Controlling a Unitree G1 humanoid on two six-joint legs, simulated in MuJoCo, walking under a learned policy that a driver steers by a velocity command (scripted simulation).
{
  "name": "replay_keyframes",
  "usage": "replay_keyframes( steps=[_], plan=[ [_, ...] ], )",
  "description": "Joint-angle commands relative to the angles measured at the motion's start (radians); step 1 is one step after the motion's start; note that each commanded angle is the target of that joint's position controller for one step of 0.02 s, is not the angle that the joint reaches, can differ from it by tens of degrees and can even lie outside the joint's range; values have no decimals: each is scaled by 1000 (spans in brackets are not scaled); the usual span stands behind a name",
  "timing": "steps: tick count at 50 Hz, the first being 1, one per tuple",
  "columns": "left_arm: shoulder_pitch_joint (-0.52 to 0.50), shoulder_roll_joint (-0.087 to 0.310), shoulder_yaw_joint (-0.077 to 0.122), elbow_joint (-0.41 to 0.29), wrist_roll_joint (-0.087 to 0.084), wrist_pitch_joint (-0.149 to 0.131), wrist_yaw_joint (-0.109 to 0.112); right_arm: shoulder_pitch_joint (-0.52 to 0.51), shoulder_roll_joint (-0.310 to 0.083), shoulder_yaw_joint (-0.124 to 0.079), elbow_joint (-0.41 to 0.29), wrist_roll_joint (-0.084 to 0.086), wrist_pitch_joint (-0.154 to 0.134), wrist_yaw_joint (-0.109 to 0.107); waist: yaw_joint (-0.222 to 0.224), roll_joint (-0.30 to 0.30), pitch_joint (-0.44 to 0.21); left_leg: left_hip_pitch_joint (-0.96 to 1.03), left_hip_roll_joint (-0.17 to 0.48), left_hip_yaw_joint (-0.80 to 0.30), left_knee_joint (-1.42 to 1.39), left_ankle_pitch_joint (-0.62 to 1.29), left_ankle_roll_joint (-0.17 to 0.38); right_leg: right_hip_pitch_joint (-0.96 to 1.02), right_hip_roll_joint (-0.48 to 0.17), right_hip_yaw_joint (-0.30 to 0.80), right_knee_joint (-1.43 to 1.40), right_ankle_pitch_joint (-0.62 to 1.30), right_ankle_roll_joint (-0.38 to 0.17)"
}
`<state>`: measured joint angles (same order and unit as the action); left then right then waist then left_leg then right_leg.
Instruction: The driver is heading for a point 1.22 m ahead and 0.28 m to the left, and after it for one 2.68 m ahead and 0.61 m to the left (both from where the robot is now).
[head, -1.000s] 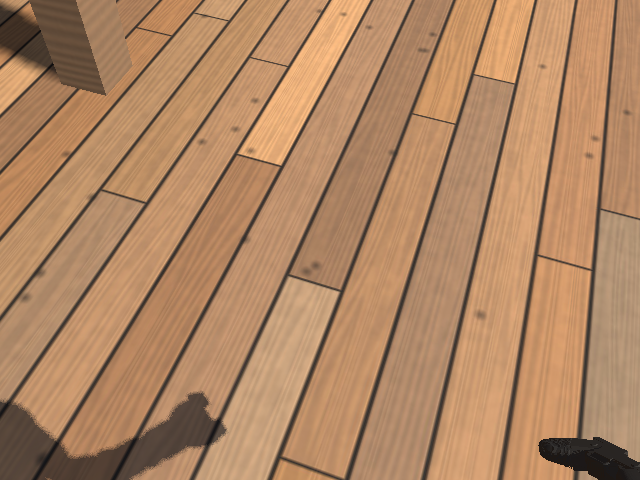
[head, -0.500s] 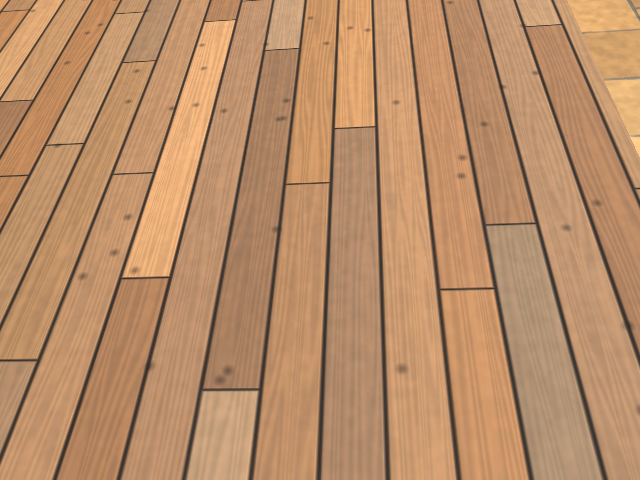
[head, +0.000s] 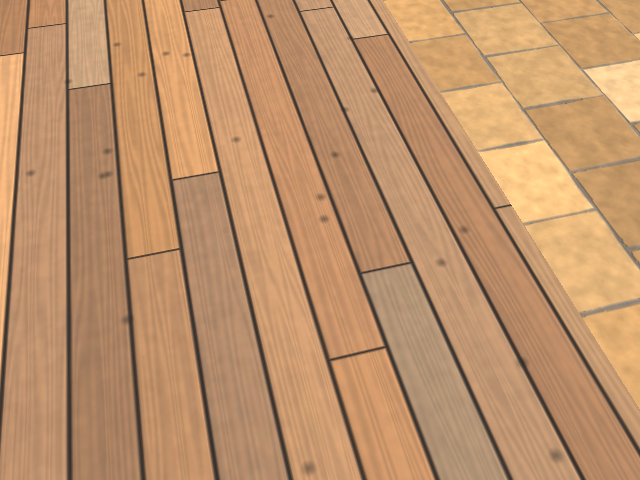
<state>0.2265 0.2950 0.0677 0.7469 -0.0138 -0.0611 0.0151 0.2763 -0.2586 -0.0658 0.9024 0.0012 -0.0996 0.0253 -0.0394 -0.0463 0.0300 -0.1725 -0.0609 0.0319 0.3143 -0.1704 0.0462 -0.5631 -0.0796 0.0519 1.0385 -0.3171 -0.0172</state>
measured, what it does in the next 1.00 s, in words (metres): walks ahead, turning left: right foot, then left foot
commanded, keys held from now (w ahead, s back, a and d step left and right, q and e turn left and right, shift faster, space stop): w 0.18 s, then w+q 0.58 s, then q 0.24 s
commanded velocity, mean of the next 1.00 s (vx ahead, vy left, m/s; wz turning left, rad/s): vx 0.45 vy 0.00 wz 0.32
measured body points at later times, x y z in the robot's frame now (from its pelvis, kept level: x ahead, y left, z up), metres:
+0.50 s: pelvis +0.28 -0.06 +0.00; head +0.30 -0.07 +0.45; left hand +0.32 +0.22 -0.11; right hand +0.42 -0.33 -0.12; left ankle +0.33 +0.11 -0.66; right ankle +0.28 -0.15 -0.74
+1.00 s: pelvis +0.52 +0.04 +0.00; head +0.57 +0.08 +0.44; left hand +0.57 +0.37 -0.11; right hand +0.74 -0.18 -0.11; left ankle +0.54 +0.11 -0.74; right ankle +0.62 -0.12 -0.66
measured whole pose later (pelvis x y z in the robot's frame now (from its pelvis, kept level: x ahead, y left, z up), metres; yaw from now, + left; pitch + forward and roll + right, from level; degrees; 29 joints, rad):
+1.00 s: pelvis +0.52 +0.04 +0.00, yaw +24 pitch +2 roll -1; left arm 0.10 0.31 0.07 0.73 0.01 -0.07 0.03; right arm 0.21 -0.30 -0.08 0.75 0.00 -0.03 0.02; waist -0.03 -0.02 0.09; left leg -0.30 -0.10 -0.04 0.42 -0.14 0.10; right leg -0.60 -0.08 0.07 1.09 -0.37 0.07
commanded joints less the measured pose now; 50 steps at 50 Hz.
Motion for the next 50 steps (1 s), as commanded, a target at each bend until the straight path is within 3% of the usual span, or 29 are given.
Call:
replay_keyframes(
  steps=[1,4,6,9,11,12,13,14,15,16,17,18,20,23,27,31,34,36,37,38,39,40,41,42,43,44,45,47,50],
  plan=[
    [-31,18,-8,-80,12,-13,-9,-58,-154,-27,-59,11,-15,-11,24,110,5,24,283,-226,-199,153,200,-76,-57,14,-167,124,16],
    [-134,14,-19,-102,5,-21,-24,-24,-177,-28,-45,20,-5,-14,-9,105,19,3,239,-133,-198,198,162,1,-21,-30,-362,300,18],
    [-196,23,-20,-121,-3,-23,-32,29,-189,-27,-24,27,1,-13,-32,104,23,35,253,-126,-185,201,151,27,-1,-43,-428,351,17],
    [-250,51,-13,-150,-5,-24,-43,71,-205,-28,2,31,18,-15,-29,109,33,134,301,-136,-136,237,128,26,13,-38,-493,301,-12],
    [-191,82,3,-143,-1,-27,-45,71,-218,-28,10,31,32,-18,26,115,1,153,299,-139,-29,393,104,153,45,-56,-543,252,-38],
    [-66,118,25,-106,3,-28,-40,67,-209,-22,8,29,36,-20,92,104,-72,118,257,-111,119,505,82,335,68,-74,-568,250,-62],
    [109,177,49,-68,13,-27,-29,55,-171,-4,-13,14,35,-20,170,70,-199,-29,204,-79,358,401,45,612,-23,8,-531,264,-107],
    [219,285,75,-52,29,-17,-21,158,-53,33,-40,6,19,-17,158,-170,-373,-403,57,-4,762,-42,-31,987,-307,424,-576,119,-247],
    [243,204,54,-46,23,-13,-25,146,-99,23,-22,23,5,-15,174,-190,-427,-509,40,-138,913,-405,-26,967,-353,642,-703,8,-275],
    [169,151,33,-49,19,-15,-25,67,-180,-3,-44,51,2,-13,162,-123,-255,-586,91,-153,972,-353,-13,837,-318,499,-727,-23,-226],
    [96,119,22,-55,17,-18,-24,14,-175,-4,-57,53,4,-15,132,-89,-162,-579,139,-127,946,-266,-10,704,-276,369,-755,14,-197],
    [34,85,13,-52,17,-23,-28,-7,-161,-6,-58,41,12,-19,101,-64,-92,-549,167,-118,894,-203,-15,587,-236,271,-797,67,-181],
    [-31,62,10,-43,27,-42,-32,33,-119,-8,-44,33,43,-23,44,-84,-44,-437,202,-125,843,-121,-29,435,-198,147,-875,146,-167],
    [-43,71,19,-16,33,-61,-26,6,-86,-8,-58,30,69,-25,22,-36,-9,-466,200,-138,784,-23,-45,406,-184,10,-919,286,-170],
    [-15,102,30,16,32,-59,-9,-94,-69,-3,-96,19,64,-5,43,-9,19,-482,187,-115,545,188,-47,441,-162,-133,-935,350,-150],
    [51,138,42,51,16,-42,3,-236,-56,10,-153,16,61,20,96,20,67,-487,172,-46,382,238,-26,520,-189,-206,-935,359,-141],
    [84,156,52,75,0,-19,4,-292,-69,8,-196,17,63,35,103,15,80,-519,156,-12,326,142,8,641,-220,-233,-871,453,-126],
    [72,181,59,75,-7,-3,7,-272,-92,-4,-213,19,66,41,71,-12,42,-440,106,44,317,40,43,683,-225,-260,-764,747,-106],
    [63,195,62,72,-10,6,11,-219,-114,-16,-209,21,69,41,35,-33,-2,-355,66,76,325,-15,64,689,-220,-272,-665,924,-94],
    [46,202,63,67,-13,16,13,-100,-151,-39,-184,26,71,37,-36,-33,-68,-196,21,99,297,-19,93,656,-197,-292,-496,1016,-73],
    [42,189,55,56,-11,19,18,63,-220,-77,-141,24,75,21,-117,5,-149,63,-7,63,229,56,130,522,-145,-309,-244,931,-27],
    [108,88,25,11,32,3,13,120,-346,-107,-135,18,84,-3,-61,247,-240,419,245,-356,230,204,266,115,-18,-298,140,220,55],
    [117,55,2,-10,26,-33,2,75,-350,-94,-184,8,72,1,-26,268,-409,562,423,-819,70,247,423,-91,147,-66,378,-348,85],
    [3,133,20,-28,-13,-55,-7,56,-275,-71,-194,3,61,9,-74,134,-360,521,399,-689,43,372,365,-164,85,39,401,-300,65],
    [-35,122,16,-43,-22,-63,-4,13,-235,-62,-193,10,50,9,-47,103,-242,393,357,-530,60,472,326,-178,46,26,335,-224,48],
    [-35,121,20,-27,0,-61,7,-44,-200,-55,-198,22,48,6,-6,37,-155,249,303,-418,60,518,279,-150,5,18,251,-161,52],
    [-27,139,30,-24,18,-49,16,-88,-172,-47,-210,19,51,-1,27,54,-122,133,277,-358,42,550,256,-84,-19,18,193,-115,57],
    [0,124,32,-28,24,-20,18,-118,-176,-47,-228,1,56,-10,65,76,-116,4,243,-315,13,641,253,9,-14,13,134,-74,75],
    [-16,84,20,-44,29,1,25,-104,-209,-58,-224,5,64,-28,70,92,-132,-42,205,-258,24,726,238,15,22,-2,-19,13,104]
  ],
)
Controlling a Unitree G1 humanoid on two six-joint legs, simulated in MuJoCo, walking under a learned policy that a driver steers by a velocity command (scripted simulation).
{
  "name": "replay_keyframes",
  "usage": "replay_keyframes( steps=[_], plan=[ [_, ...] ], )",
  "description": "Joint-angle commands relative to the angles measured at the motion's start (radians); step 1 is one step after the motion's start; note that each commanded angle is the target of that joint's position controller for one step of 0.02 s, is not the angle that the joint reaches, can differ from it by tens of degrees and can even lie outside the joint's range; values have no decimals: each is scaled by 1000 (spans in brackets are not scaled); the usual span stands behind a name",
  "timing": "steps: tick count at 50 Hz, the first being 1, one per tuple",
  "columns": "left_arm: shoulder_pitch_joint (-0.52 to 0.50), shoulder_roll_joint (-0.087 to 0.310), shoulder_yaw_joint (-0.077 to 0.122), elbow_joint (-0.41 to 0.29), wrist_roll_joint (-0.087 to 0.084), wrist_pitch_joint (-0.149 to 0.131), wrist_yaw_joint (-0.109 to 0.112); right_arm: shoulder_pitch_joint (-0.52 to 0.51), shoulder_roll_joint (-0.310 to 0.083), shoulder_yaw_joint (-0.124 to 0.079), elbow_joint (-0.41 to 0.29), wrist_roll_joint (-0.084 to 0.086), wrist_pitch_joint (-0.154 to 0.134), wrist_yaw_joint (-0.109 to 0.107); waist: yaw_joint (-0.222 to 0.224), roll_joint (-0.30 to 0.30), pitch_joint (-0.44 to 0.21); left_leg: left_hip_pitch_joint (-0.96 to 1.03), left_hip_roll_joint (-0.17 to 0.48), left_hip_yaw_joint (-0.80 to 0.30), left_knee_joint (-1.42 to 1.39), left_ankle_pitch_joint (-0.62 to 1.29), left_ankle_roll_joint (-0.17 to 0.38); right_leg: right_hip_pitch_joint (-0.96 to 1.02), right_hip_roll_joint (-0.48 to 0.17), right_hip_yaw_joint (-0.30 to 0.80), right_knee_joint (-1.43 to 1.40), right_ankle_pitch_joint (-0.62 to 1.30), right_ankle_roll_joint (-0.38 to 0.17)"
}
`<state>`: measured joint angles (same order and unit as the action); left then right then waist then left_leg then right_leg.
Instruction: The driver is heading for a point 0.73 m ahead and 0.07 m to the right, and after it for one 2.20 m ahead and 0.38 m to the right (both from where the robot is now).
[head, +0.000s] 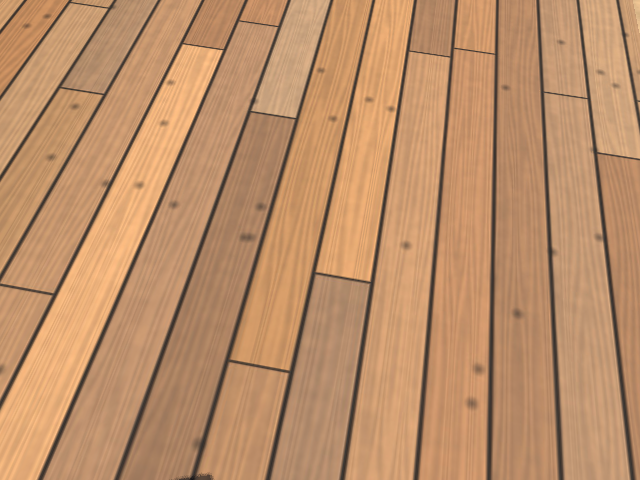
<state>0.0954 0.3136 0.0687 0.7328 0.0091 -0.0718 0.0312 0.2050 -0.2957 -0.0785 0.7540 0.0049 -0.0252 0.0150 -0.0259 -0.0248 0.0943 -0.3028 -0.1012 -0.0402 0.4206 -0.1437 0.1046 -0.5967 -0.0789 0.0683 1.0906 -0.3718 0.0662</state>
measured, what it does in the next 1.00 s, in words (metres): walks ahead: right foot, then left foot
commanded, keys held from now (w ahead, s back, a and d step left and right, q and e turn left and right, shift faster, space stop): q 0.12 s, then no key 0.52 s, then w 0.04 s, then w+e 0.32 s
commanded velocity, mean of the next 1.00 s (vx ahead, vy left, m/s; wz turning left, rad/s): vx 0.13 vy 0.00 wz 0.12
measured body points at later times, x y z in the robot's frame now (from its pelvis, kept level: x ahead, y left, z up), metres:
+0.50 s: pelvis +0.12 -0.04 +0.00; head +0.16 -0.04 +0.44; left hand +0.22 +0.24 -0.11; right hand +0.31 -0.29 -0.12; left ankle +0.07 +0.10 -0.71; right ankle +0.20 -0.14 -0.74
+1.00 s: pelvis +0.23 -0.05 -0.02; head +0.25 -0.07 +0.43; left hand +0.32 +0.25 -0.12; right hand +0.30 -0.33 -0.16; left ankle +0.09 +0.10 -0.71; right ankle +0.26 -0.14 -0.74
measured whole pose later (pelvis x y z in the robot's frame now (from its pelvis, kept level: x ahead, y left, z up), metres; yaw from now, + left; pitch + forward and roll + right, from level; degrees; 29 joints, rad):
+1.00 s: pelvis +0.23 -0.05 -0.02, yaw +3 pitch +0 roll +1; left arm 0.21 0.31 0.07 0.84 -0.03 -0.06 -0.04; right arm 0.31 -0.30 -0.07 0.86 0.01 -0.04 -0.02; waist -0.01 0.03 0.02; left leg -0.18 0.05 -0.02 0.81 -0.49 -0.03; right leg -0.36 0.02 -0.04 0.65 -0.29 -0.07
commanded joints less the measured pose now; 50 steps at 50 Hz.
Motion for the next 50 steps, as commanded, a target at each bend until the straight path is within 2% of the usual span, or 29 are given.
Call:
replay_keyframes(
  steps=[1,4,9,11,12,13,14,15,16,18,20,22,25,27,28,29,30,31,33,35,38,40,42,44,46,47,48,49,50],
  plan=[
    [91,60,16,-38,7,14,9,-29,-173,-46,-74,7,-2,-26,50,81,-203,89,232,-180,-71,680,165,48,31,-18,-130,109,28],
    [15,54,8,-60,0,18,0,-20,-171,-45,-75,18,28,-45,20,115,-221,91,205,-194,-45,546,116,83,62,-8,-290,242,36],
    [-38,79,11,-74,-5,12,-23,-5,-149,-32,-74,7,50,-52,-10,146,-206,143,232,-295,36,399,93,126,88,8,-462,227,17],
    [-6,84,16,-68,-1,0,-30,-26,-129,-20,-77,8,50,-52,18,161,-195,151,225,-336,90,348,70,203,89,-1,-578,260,-20],
    [19,85,17,-63,6,-9,-31,-34,-115,-13,-78,7,46,-53,42,155,-189,130,191,-332,129,296,38,290,73,-1,-689,408,-52],
    [36,137,24,-72,27,-16,-24,1,-75,2,-85,-12,38,-52,28,63,-238,74,128,-280,240,159,-10,433,-68,117,-687,710,-108],
    [29,180,28,-81,48,-6,-18,126,-54,7,-71,-19,29,-52,-39,-153,-274,-86,-2,-175,411,-341,-73,592,-253,312,-646,1067,-272],
    [82,93,10,-52,36,4,-20,121,-104,1,-70,-12,32,-52,-9,-229,-317,-161,9,-146,538,-571,-126,603,-349,481,-684,970,-385],
    [82,71,0,-55,17,6,-27,80,-165,-17,-64,-3,43,-54,20,-141,-284,-185,32,-155,649,-553,-152,583,-306,452,-694,829,-379],
    [41,84,2,-51,4,17,-30,27,-155,-25,-52,3,74,-62,21,-74,-215,-218,51,-139,718,-466,-184,512,-223,322,-708,640,-311],
    [-21,78,-2,-47,5,30,-29,31,-102,-11,-42,7,87,-58,-9,-98,-176,-126,80,-96,586,-398,-197,399,-145,207,-747,514,-265],
    [-32,65,-4,-37,7,44,-28,27,-49,7,-28,4,82,-54,1,-148,-183,-34,86,-25,402,-361,-203,377,-93,131,-751,493,-247],
    [5,82,0,-12,-2,54,-24,19,-55,6,-10,5,73,-47,20,-160,-213,66,91,2,169,-192,-182,411,-101,138,-728,427,-256],
    [24,71,-7,5,-10,55,-24,31,-65,4,9,-5,71,-41,7,-135,-197,170,86,15,-21,-31,-139,355,-80,125,-724,291,-209],
    [48,60,-13,15,-5,48,-28,14,-102,0,-3,-19,70,-42,19,-87,-192,224,146,-53,-23,31,-106,295,-64,111,-714,198,-155],
    [71,45,-18,10,11,39,-35,-8,-164,-12,-6,-23,72,-46,67,54,-173,184,214,-125,0,25,-50,269,8,32,-678,98,-103],
    [43,18,-25,16,21,36,-37,-22,-108,0,9,-22,67,-39,63,131,-158,59,211,-131,-34,-156,-19,361,55,-36,-657,94,-56],
    [13,28,-23,21,21,36,-36,-39,-65,13,5,-28,57,-34,51,117,-119,4,195,-128,-62,-242,-31,395,58,-36,-641,138,-40],
    [22,35,-19,43,10,43,-25,-16,-74,13,28,-26,39,-35,43,116,-100,-14,170,-108,-77,-301,-61,410,65,-46,-615,135,-48],
    [34,39,-15,56,-6,47,-18,31,-117,1,44,-15,30,-41,23,164,-57,6,190,-149,-109,-479,-32,309,115,-98,-529,-16,-58],
    [-33,41,-9,25,-37,24,-26,104,-167,-18,56,-3,9,-52,-36,238,55,73,380,-371,-230,-629,84,71,84,-89,-319,-58,-96],
    [-50,47,-4,11,-49,5,-40,130,-146,-17,67,-2,-16,-59,-50,230,84,197,445,-407,-246,-496,122,-94,26,-26,-224,-133,-132],
    [-49,42,-7,10,-49,-7,-58,108,-136,-20,67,10,-27,-57,-43,172,58,283,433,-311,-232,-330,96,-101,-7,-30,-302,-111,-149],
    [-9,36,-10,28,-40,-5,-71,50,-156,-28,54,13,-26,-48,-13,151,-2,219,374,-163,-212,-179,59,95,20,-103,-408,16,-141],
    [130,51,4,84,-34,7,-77,4,-159,-32,40,17,-18,-38,60,130,-60,72,304,-31,-109,-116,17,391,104,-189,-495,168,-130],
    [235,84,25,116,-35,15,-74,7,-139,-24,35,10,-20,-37,107,89,-108,17,267,25,30,-12,-11,530,141,-195,-505,162,-141],
    [348,147,51,129,-41,20,-64,-6,-88,-9,16,-5,-26,-37,158,-71,-141,-104,203,130,343,23,-77,660,38,12,-598,93,-198],
    [413,271,68,112,-38,11,-63,-21,-5,16,-61,-17,-49,-38,144,-367,-195,-406,29,100,688,-374,-150,806,-224,649,-845,-94,-396],
    [377,199,42,98,-26,-5,-66,-26,-59,8,-53,23,-77,-30,135,-231,-194,-510,75,-56,817,-415,-123,814,-279,770,-928,-233,-433]
  ],
)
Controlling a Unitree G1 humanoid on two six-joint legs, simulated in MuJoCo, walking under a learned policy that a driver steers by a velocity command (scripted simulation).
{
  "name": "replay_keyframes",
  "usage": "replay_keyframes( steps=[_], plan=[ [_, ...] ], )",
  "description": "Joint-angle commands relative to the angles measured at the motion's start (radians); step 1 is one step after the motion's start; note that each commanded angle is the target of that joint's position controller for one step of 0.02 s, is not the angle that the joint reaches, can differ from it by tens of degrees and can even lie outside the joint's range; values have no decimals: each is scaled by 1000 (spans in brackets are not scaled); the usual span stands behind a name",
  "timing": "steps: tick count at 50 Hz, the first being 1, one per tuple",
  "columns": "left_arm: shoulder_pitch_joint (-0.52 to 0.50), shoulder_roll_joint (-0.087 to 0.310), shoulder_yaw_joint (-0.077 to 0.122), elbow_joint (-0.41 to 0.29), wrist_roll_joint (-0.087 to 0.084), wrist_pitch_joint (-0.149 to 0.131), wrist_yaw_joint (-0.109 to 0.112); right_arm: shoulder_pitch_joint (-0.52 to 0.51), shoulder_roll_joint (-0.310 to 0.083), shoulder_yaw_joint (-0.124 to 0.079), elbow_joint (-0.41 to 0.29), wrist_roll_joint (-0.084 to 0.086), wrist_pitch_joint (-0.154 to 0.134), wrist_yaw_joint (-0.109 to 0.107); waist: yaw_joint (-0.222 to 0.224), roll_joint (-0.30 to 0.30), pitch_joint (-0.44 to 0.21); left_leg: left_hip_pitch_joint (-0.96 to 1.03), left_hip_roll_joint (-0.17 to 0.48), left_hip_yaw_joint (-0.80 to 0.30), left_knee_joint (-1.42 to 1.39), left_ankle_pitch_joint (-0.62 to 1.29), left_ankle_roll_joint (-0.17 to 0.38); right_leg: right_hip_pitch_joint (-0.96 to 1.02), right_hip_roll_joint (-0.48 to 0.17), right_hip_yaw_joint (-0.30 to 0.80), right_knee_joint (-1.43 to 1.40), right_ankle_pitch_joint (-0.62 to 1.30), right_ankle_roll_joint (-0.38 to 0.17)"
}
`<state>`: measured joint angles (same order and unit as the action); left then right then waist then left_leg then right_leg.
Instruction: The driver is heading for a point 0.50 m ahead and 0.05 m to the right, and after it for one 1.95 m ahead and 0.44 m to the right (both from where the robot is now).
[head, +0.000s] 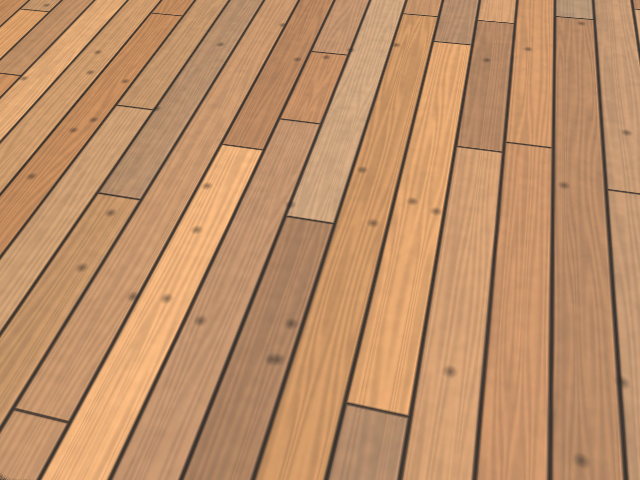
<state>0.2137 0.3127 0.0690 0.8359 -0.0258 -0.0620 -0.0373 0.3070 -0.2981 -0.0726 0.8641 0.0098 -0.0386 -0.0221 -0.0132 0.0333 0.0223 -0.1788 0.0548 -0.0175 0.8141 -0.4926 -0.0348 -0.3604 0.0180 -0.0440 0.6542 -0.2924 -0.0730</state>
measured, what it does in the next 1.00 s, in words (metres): walks ahead, turning right: left foot, then right foot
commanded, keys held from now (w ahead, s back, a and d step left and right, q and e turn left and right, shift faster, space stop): w+e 0.40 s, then w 0.10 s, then no key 0.50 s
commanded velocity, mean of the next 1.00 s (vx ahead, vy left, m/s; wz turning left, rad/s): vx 0.33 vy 0.00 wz -0.33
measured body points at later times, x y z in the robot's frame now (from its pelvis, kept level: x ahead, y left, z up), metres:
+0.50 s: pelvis +0.27 +0.00 +0.00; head +0.30 +0.00 +0.45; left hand +0.37 +0.28 -0.12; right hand +0.40 -0.30 -0.07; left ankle +0.38 +0.09 -0.72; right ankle +0.07 -0.08 -0.64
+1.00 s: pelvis +0.42 -0.08 +0.01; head +0.44 -0.10 +0.46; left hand +0.67 +0.09 -0.08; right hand +0.41 -0.36 -0.12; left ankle +0.43 +0.08 -0.69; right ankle +0.45 -0.19 -0.72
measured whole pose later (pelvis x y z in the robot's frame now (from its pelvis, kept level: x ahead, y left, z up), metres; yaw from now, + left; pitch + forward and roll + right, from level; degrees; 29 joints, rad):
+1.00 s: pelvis +0.42 -0.08 +0.01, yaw -20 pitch +1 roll +0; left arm 0.11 0.22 0.01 0.72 0.02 -0.01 -0.01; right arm 0.19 -0.29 -0.03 0.89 0.00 0.00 -0.02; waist -0.02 0.03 0.03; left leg -0.34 0.04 -0.02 0.81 -0.52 -0.07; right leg -0.36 0.03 0.00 0.48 -0.14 -0.03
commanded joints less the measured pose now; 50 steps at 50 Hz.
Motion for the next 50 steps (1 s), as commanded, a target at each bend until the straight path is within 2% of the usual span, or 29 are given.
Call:
replay_keyframes(
  steps=[1,2,3,4,5,8,12,15,18,19,20,21,22,23,24,25,26,27,29,32,37,40,41,42,43,44,45,47,50],
  plan=[
    [204,158,31,-23,14,-26,6,-163,-99,-6,-171,41,-85,18,107,-219,-30,-698,-29,-83,441,15,50,527,-359,779,-468,-271,-266],
    [161,133,24,-40,17,-30,8,-171,-107,-8,-160,26,-97,20,87,-127,-3,-670,6,-77,398,96,68,471,-312,660,-444,-157,-228],
    [124,122,18,-56,17,-27,11,-170,-108,-12,-151,0,-103,19,66,-80,13,-630,29,-75,313,162,68,414,-275,568,-441,-38,-201],
    [108,109,11,-68,20,-24,16,-171,-111,-18,-148,-14,-100,23,49,-86,9,-566,39,-73,246,214,64,370,-238,495,-453,49,-180],
    [110,109,10,-72,19,-20,22,-173,-103,-19,-150,-17,-95,28,41,-105,6,-533,32,-62,191,246,51,350,-219,454,-463,121,-175],
    [132,135,19,-76,9,-13,46,-241,-66,-9,-174,-18,-80,30,41,-91,23,-499,-7,-28,-4,356,0,289,-179,353,-477,263,-170],
    [174,148,29,-71,5,-3,63,-385,-33,9,-222,-4,-82,43,82,-124,48,-362,-61,-11,-255,558,-27,165,-139,307,-473,221,-133],
    [200,142,34,-64,-6,3,66,-420,-63,4,-244,5,-87,48,83,-123,49,-309,-64,-50,-323,596,-16,188,-167,364,-435,197,-116],
    [191,143,43,-69,-3,15,71,-377,-104,-10,-239,5,-96,47,49,-147,32,-263,-59,-60,-345,496,19,271,-200,416,-346,291,-94],
    [179,139,43,-77,0,19,70,-315,-122,-20,-225,3,-101,44,17,-160,-1,-177,-71,-41,-360,459,40,278,-184,416,-280,400,-82],
    [167,115,35,-89,7,22,65,-199,-152,-38,-198,-2,-104,37,-41,-150,-87,-8,-59,-34,-382,457,74,260,-126,384,-136,488,-53],
    [159,65,13,-116,27,24,60,-29,-199,-49,-179,-19,-103,29,-111,-86,-256,266,85,-169,-338,363,139,143,-67,326,128,374,-22],
    [324,-47,-17,-133,8,10,55,68,-278,-66,-144,-30,-91,32,-35,247,-400,614,324,-651,-421,160,307,-220,91,226,482,-198,52],
    [351,40,-8,-102,-23,4,57,76,-191,-49,-125,-7,-89,43,-47,256,-369,588,354,-834,-528,-78,323,-360,34,246,630,-277,55],
    [236,114,10,-108,-26,3,56,9,-119,-30,-138,0,-86,42,-68,136,-203,446,301,-671,-550,-76,277,-400,-10,234,659,-189,54],
    [144,122,12,-130,-10,2,58,-50,-98,-21,-141,-7,-80,41,-58,49,-116,308,257,-523,-552,58,248,-375,-49,196,634,-116,54],
    [79,109,13,-147,8,-2,57,-92,-79,-13,-137,-19,-76,42,-41,19,-41,179,220,-419,-565,268,245,-343,-68,188,580,-81,57],
    [74,97,15,-153,13,-1,54,-114,-65,-6,-133,-32,-77,41,-9,36,-26,103,192,-335,-570,467,241,-286,-87,187,537,-70,59],
    [108,49,5,-149,14,9,51,-119,-61,-2,-112,-28,-85,44,28,52,-43,42,175,-224,-565,794,256,-209,-88,158,436,-104,76],
    [68,1,-19,-172,31,16,47,-139,-121,-15,-86,-13,-81,38,38,56,-65,-18,169,-110,-581,968,271,-129,-93,108,212,-1,99],
    [-42,37,-17,-193,27,21,31,-94,-149,-14,-43,4,-48,29,1,59,-94,-2,144,-49,-545,858,219,5,-49,80,-26,244,83],
    [-29,63,-2,-188,40,20,31,-94,-140,-5,-25,15,-35,26,32,41,-99,1,120,-56,-431,713,162,136,-22,64,-188,329,37],
    [-9,98,9,-186,44,21,40,-57,-109,7,-13,4,-37,27,35,3,-112,-25,76,-35,-360,642,120,223,-61,101,-238,480,11],
    [20,168,21,-202,58,25,50,-6,-66,26,-21,-31,-44,29,15,-122,-191,-114,3,16,-208,379,62,381,-223,250,-185,848,-50],
    [15,122,3,-199,66,39,53,94,-8,48,1,-29,-38,27,-8,-274,-275,-205,-37,20,-59,-20,10,459,-368,409,-190,894,-199],
    [26,47,-16,-188,51,44,44,47,-63,38,-1,-14,-17,22,27,-239,-259,-246,-26,-24,30,-174,-17,418,-357,455,-236,731,-221],
    [12,44,-19,-175,43,43,36,-1,-96,28,-14,-4,-1,18,31,-207,-206,-295,-15,-35,79,-177,-25,380,-322,436,-265,589,-195],
    [-66,74,-12,-174,41,39,31,-28,-104,17,-8,-11,34,-1,7,-151,-139,-282,13,-48,85,-100,-40,253,-292,388,-310,446,-157],
    [-152,69,-9,-167,53,42,39,-7,-63,24,17,-11,50,-12,-31,-171,-123,-117,4,-16,-48,46,-48,92,-220,275,-340,383,-126]
  ],
)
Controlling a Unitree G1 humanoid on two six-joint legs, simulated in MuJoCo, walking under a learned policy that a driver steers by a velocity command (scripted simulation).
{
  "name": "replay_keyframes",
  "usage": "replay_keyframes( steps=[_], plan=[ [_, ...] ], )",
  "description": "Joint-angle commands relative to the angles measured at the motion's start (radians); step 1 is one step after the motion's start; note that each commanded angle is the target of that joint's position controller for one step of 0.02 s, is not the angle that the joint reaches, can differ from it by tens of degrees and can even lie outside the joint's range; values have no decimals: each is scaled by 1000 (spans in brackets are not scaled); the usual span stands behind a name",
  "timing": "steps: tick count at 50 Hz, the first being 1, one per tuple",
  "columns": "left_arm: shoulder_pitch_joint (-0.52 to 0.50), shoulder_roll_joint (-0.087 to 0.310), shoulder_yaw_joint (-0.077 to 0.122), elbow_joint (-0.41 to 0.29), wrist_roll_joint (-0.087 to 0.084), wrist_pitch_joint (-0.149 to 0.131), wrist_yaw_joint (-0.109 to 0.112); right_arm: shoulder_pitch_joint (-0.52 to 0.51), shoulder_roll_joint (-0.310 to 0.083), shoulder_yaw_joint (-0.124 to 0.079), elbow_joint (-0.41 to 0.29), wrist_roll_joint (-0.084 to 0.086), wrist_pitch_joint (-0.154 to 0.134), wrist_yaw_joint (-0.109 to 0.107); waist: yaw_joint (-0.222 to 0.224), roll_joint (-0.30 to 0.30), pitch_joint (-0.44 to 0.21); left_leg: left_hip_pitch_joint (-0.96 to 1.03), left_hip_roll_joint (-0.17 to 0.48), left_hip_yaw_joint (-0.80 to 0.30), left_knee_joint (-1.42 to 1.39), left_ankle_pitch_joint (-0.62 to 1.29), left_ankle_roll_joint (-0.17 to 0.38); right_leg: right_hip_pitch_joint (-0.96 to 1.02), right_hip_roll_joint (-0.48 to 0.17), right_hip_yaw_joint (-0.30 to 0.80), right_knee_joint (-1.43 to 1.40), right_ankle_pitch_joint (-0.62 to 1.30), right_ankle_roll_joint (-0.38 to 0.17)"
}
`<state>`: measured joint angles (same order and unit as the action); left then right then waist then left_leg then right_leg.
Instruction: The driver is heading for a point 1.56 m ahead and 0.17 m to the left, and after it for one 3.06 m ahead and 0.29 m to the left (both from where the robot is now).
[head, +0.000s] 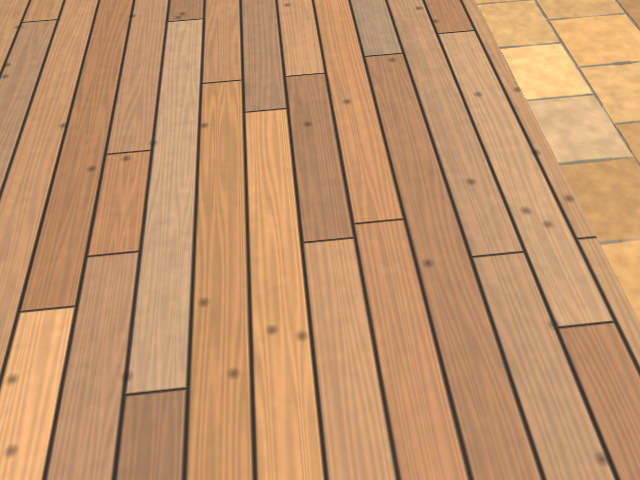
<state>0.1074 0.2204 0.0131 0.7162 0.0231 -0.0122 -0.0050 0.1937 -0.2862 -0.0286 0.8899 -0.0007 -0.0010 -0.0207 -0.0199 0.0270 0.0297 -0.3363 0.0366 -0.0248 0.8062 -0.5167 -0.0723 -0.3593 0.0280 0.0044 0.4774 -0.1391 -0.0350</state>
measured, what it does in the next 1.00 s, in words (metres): steps on the spot: left foot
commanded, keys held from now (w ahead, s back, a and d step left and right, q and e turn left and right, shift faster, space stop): no key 0.72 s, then w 0.28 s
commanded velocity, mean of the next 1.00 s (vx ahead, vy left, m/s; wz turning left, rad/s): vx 0.07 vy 0.00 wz -0.01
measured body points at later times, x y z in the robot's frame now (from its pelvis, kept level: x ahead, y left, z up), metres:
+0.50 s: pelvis +0.05 +0.03 +0.00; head +0.06 +0.03 +0.45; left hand +0.15 +0.29 -0.13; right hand +0.11 -0.23 -0.14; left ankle +0.01 +0.15 -0.74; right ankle +0.07 -0.10 -0.74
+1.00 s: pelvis +0.10 +0.00 -0.01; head +0.10 -0.01 +0.44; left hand +0.15 +0.27 -0.14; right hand +0.09 -0.27 -0.16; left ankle +0.01 +0.15 -0.72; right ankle +0.09 -0.09 -0.74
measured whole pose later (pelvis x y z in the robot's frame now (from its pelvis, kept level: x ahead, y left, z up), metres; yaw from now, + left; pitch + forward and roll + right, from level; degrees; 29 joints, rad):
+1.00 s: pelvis +0.10 +0.00 -0.01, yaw +0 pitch -1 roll +0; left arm 0.23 0.24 0.06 1.07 -0.02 -0.07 0.00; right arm 0.33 -0.27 -0.04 1.06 0.03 -0.04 -0.02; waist 0.00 0.04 0.01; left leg -0.16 0.04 -0.03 0.66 -0.45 0.01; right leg -0.24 0.02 -0.06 0.58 -0.31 -0.05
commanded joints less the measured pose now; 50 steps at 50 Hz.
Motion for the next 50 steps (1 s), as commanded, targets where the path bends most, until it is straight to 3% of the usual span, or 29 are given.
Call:
replay_keyframes(
  steps=[1,3,4,5,6,7,8,10,13,22,36,38,40,42,43,45,47,48,49,50],
  plan=[
    [-49,152,46,-40,4,-7,9,107,-65,-18,0,-1,12,-13,-25,-166,-138,82,15,3,-95,135,-7,79,-216,205,-162,204,-161],
    [-58,137,42,-22,-8,-4,11,108,-50,-15,15,-7,11,-9,-36,-153,-141,176,-1,26,-253,299,9,54,-188,171,-146,78,-140],
    [-36,121,37,-5,-14,-4,9,93,-53,-13,13,-18,12,-6,-35,-136,-130,215,-2,23,-333,373,24,39,-164,160,-146,-41,-106],
    [-3,105,31,15,-11,-7,7,71,-79,-15,2,-31,12,-6,-19,-103,-107,238,40,-22,-369,424,46,11,-137,152,-142,-163,-60],
    [18,110,33,21,-2,-8,3,45,-134,-25,-10,-22,13,-9,18,-28,-58,188,80,-49,-378,381,77,3,-91,121,-126,-260,-23],
    [25,106,34,24,1,-7,5,14,-151,-34,4,-7,13,-10,38,58,-18,78,64,-46,-389,200,108,49,-47,70,-109,-226,5],
    [1,122,37,32,1,-6,11,-2,-111,-26,2,-8,5,-7,20,50,1,19,52,-48,-418,139,105,104,-43,60,-74,-171,15],
    [7,120,41,49,-8,-1,21,-11,-85,-16,14,-15,-13,-6,23,59,-8,21,44,-41,-427,217,81,143,-50,59,-43,-62,2],
    [33,119,44,80,-10,-1,24,16,-86,-14,41,-7,-28,-5,15,26,-49,79,35,-27,-392,341,71,174,-53,53,-21,83,-2],
    [47,126,50,168,-20,11,32,21,-81,-7,87,-2,-15,-8,11,-25,-47,117,17,-12,-383,440,81,213,-56,45,-12,180,10],
    [36,129,49,283,-23,25,46,38,-60,1,141,-5,-13,-9,17,-20,-17,118,1,2,-419,406,83,224,-57,40,-36,133,22],
    [53,117,48,306,-27,28,47,69,-65,-2,159,2,-8,-13,14,4,-19,111,-8,-2,-445,138,105,203,-13,-7,-5,-131,20],
    [31,117,50,301,-32,19,45,75,-110,-18,147,12,-7,-18,1,69,64,73,59,-114,-514,-197,170,63,23,-47,83,-377,13],
    [-16,92,44,276,-38,-13,32,116,-167,-40,149,23,-24,-20,-20,159,136,84,232,-345,-631,-337,268,-67,-2,-59,253,-310,4],
    [-25,86,43,269,-44,-30,23,118,-167,-45,148,25,-36,-20,-17,157,165,78,285,-408,-654,-306,301,-106,-40,-30,297,-293,-10],
    [-3,85,44,272,-55,-55,7,86,-138,-43,132,27,-53,-13,12,137,168,112,282,-367,-624,-172,287,-111,-73,-17,242,-335,-38],
    [135,90,56,335,-57,-67,1,16,-128,-42,105,37,-51,-4,86,101,118,0,178,-207,-533,-42,223,183,-25,-73,14,-195,-45],
    [228,111,69,376,-49,-65,2,0,-110,-37,92,32,-54,-1,115,51,77,-68,114,-127,-419,84,192,332,-17,-45,-12,-129,-36],
    [354,183,91,400,-44,-68,6,-17,-49,-19,70,23,-62,3,154,-160,19,-197,-3,24,-92,184,124,474,-186,242,-149,-239,-101],
    [464,268,103,419,-42,-79,-9,-29,-22,-14,26,25,-79,-3,172,-364,-38,-374,-98,38,194,-31,91,572,-387,662,-309,-336,-241]
  ],
)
